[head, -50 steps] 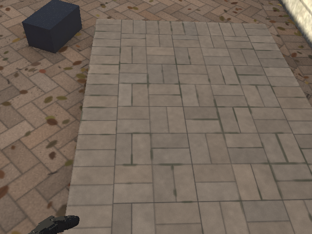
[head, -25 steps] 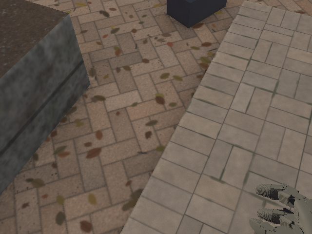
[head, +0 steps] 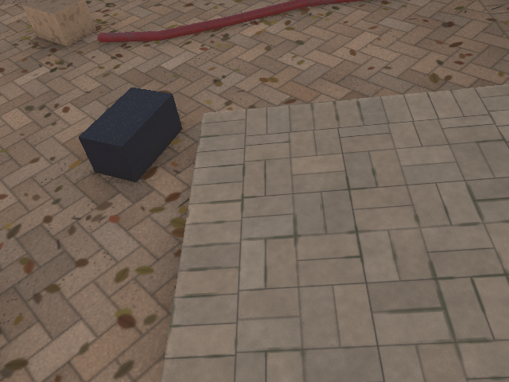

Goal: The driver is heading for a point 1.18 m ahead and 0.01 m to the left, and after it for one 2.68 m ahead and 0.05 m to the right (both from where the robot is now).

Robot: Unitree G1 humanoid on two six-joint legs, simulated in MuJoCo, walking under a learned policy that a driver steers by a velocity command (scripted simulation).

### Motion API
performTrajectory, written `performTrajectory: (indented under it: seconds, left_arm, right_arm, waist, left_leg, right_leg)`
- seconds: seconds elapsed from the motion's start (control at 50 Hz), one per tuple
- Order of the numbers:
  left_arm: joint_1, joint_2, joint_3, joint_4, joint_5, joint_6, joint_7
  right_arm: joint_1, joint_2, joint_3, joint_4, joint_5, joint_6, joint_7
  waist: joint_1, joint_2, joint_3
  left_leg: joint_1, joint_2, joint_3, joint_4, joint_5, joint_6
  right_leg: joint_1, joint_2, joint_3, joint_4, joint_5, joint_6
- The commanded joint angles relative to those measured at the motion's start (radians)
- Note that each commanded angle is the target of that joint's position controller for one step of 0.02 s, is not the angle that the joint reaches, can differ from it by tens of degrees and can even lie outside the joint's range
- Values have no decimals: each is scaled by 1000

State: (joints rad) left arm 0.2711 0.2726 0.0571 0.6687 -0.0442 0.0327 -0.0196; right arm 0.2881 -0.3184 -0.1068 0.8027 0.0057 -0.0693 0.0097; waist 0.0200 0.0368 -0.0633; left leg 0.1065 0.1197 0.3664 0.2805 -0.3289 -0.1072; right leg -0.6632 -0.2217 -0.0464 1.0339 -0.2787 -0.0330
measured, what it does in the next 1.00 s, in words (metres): walks ahead: right foot, then left foot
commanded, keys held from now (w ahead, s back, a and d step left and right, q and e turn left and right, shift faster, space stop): w+e+shift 0.28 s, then w+q+shift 0.22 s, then q+shift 0.50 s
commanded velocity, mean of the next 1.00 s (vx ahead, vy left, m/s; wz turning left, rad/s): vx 0.67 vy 0.00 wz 0.02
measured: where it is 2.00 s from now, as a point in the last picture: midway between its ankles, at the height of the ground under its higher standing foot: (397, 308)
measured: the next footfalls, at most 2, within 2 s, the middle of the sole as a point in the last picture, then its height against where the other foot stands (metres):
right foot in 0.06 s outside the picture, level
left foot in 0.54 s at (386, 347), level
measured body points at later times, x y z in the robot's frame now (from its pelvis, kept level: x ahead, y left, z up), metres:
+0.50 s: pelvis +0.38 -0.17 -0.02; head +0.41 -0.21 +0.43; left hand +0.44 +0.10 -0.12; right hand +0.60 -0.46 -0.05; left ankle +0.65 -0.16 -0.69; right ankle +0.11 -0.13 -0.72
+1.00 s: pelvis +0.73 -0.30 -0.01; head +0.77 -0.30 +0.44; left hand +0.97 -0.06 -0.05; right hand +0.83 -0.60 -0.12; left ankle +0.63 -0.20 -0.68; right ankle +0.88 -0.40 -0.73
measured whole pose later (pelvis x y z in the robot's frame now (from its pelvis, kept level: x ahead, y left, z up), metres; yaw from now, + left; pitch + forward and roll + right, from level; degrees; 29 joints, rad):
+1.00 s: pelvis +0.73 -0.30 -0.01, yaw +7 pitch +2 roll -1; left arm -0.02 0.23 0.02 0.54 0.03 -0.08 0.03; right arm 0.28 -0.32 -0.09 0.70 0.03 0.03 -0.03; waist -0.08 0.01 0.05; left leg -0.38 -0.20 -0.23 1.06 -0.61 -0.01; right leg -0.50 0.09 0.13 0.49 -0.07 0.01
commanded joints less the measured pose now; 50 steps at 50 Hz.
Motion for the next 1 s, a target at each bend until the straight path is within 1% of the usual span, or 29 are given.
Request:
performTrajectory:
  seconds: [0.02,0.04,0.06,0.08,0.1,0.12,0.14,0.16,0.22,0.26,0.32,0.36,0.44,0.5,0.54,0.56,0.58,0.6,0.62,0.64,0.66,0.7,0.76,0.84,0.9,0.92,0.96,0.98,1.0]
  left_arm:
    - [31,105,28,-40,-10,2,0]
    - [178,152,58,4,-6,-3,-2]
    - [440,252,109,96,10,-8,-2]
    - [369,316,104,90,4,-18,-7]
    - [281,296,67,5,1,-62,-30]
    - [274,247,60,-33,7,-93,-48]
    - [300,240,63,-20,18,-111,-47]
    - [272,210,51,-14,34,-119,-45]
    - [174,120,19,-60,43,-123,-6]
    - [203,99,10,-50,28,-120,22]
    - [235,34,-12,7,25,-98,66]
    - [278,36,-10,49,31,-94,77]
    - [311,70,0,125,38,-108,73]
    - [254,148,31,134,91,-106,84]
    - [95,190,50,88,126,-101,87]
    - [-69,123,33,19,147,-106,78]
    - [204,-33,-13,-19,80,-119,52]
    - [195,88,-12,-14,20,-142,37]
    - [31,139,-5,-55,13,-165,28]
    - [-51,127,-8,-87,39,-181,25]
    - [-86,110,-9,-100,62,-181,23]
    - [-86,105,-11,-121,81,-171,25]
    - [-183,44,-30,-179,91,-164,46]
    - [-274,48,-20,-204,52,-137,46]
    - [-267,87,5,-201,43,-133,46]
    - [-173,95,14,-165,53,-137,49]
    - [-62,104,0,-171,99,-117,64]
    - [-68,114,8,-158,88,-103,52]
    - [-181,112,20,-168,74,-96,55]
  right_arm:
    - [-186,-151,-33,-87,16,3,19]
    - [-230,-140,-26,-95,31,11,25]
    - [-272,-107,-11,-124,22,13,18]
    - [-199,53,38,-141,-21,0,19]
    - [-161,72,47,-245,-13,-36,15]
    - [-289,-60,28,-278,25,-66,7]
    - [-362,-60,31,-290,43,-88,4]
    - [-389,-15,44,-270,24,-92,-3]
    - [-300,-17,33,-252,8,-73,17]
    - [-367,-36,25,-253,-1,-59,18]
    - [-487,42,51,-265,-11,-61,37]
    - [-566,77,62,-277,7,-64,55]
    - [-610,37,42,-300,41,-76,80]
    - [-419,-42,8,-268,68,-72,80]
    - [47,-110,-19,-127,61,-44,53]
    - [286,-83,5,-42,31,-31,40]
    - [240,-144,8,-32,-39,-64,52]
    - [114,-106,-15,-98,-44,-50,40]
    - [37,-70,-5,-137,-23,-41,22]
    - [-57,-67,2,-152,-1,-39,22]
    - [-103,-69,7,-164,12,-43,24]
    - [-98,-71,9,-163,7,-44,14]
    - [-70,-116,-5,-133,24,-17,-12]
    - [30,-130,-25,-100,54,66,-50]
    - [-27,-67,-15,-137,36,89,-63]
    - [-70,-42,-8,-162,32,88,-60]
    - [105,45,28,-182,-4,82,-46]
    - [276,-48,19,-180,8,79,-21]
    - [234,-114,3,-164,30,93,-18]
  waist:
    - [85,40,174]
    - [173,-28,114]
    - [289,-196,39]
    - [136,-509,182]
    - [10,-696,-17]
    - [79,-428,-27]
    - [89,-229,17]
    - [67,-62,43]
    - [-19,-90,54]
    - [0,-32,104]
    - [36,-65,150]
    - [87,-125,171]
    - [99,-173,181]
    - [-28,-236,49]
    - [-248,-177,-99]
    - [-322,52,-163]
    - [-83,456,-361]
    - [-133,219,-447]
    - [-127,50,-254]
    - [-44,-168,-102]
    - [4,-210,-14]
    - [38,-159,64]
    - [29,-112,54]
    - [-36,11,-75]
    - [-5,83,-56]
    - [43,67,-97]
    - [-13,-219,-276]
    - [-82,-317,-391]
    - [-90,-250,-318]
  left_leg:
    - [-168,215,-50,-42,-12,195]
    - [-207,166,0,223,323,179]
    - [-363,100,-29,685,571,152]
    - [-714,-11,-133,1131,-199,91]
    - [-946,-168,-377,1340,-315,84]
    - [-1036,-133,-451,1344,-184,110]
    - [-1109,-114,-447,1314,-99,141]
    - [-1068,-67,-465,1246,-22,158]
    - [-923,-41,-504,1033,116,151]
    - [-918,-64,-467,837,192,117]
    - [-861,-123,-349,506,418,76]
    - [-768,-144,-286,344,539,87]
    - [-752,-180,-236,175,554,166]
    - [-597,-270,-171,256,442,213]
    - [-169,-247,-227,216,567,244]
    - [148,-116,-437,279,608,272]
    - [575,155,-1060,300,657,527]
    - [554,168,-1224,119,224,562]
    - [337,122,-1110,54,187,515]
    - [61,75,-1034,5,266,472]
    - [-133,32,-951,-10,448,462]
    - [-345,-31,-814,-23,783,457]
    - [-529,-158,-674,31,989,389]
    - [-506,-228,-711,138,684,218]
    - [-450,-223,-805,264,405,177]
    - [-448,-251,-776,408,340,148]
    - [-699,-357,-608,868,-476,84]
    - [-719,-251,-614,1087,-479,51]
    - [-801,-177,-543,1196,-339,20]
  right_leg:
    - [138,52,-124,-89,-103,-57]
    - [334,139,-197,-201,-32,-96]
    - [620,295,-235,-272,-26,-135]
    - [605,166,132,-386,-29,-168]
    - [736,46,817,-738,-301,-297]
    - [802,-48,912,-894,-388,-277]
    - [796,-90,931,-859,-400,-284]
    - [682,-71,839,-782,-355,-269]
    - [529,31,621,-747,-252,-262]
    - [530,70,519,-791,-64,-242]
    - [533,159,284,-800,286,-168]
    - [514,158,222,-869,363,-122]
    - [709,112,142,-872,658,-58]
    - [862,64,78,-667,1309,-16]
    - [733,91,30,-165,1547,36]
    - [422,226,56,340,616,69]
    - [-66,386,263,725,-390,163]
    - [-116,328,334,742,-239,125]
    - [-116,282,314,625,-166,81]
    - [-52,261,260,515,-121,44]
    - [0,246,235,431,-122,44]
    - [69,213,204,283,-129,69]
    - [205,265,108,-133,-41,104]
    - [397,378,116,-450,316,123]
    - [459,329,210,-613,407,110]
    - [574,268,229,-700,514,81]
    - [941,-143,598,-523,1173,-147]
    - [944,-332,775,-514,1101,-298]
    - [851,-288,788,-586,670,-322]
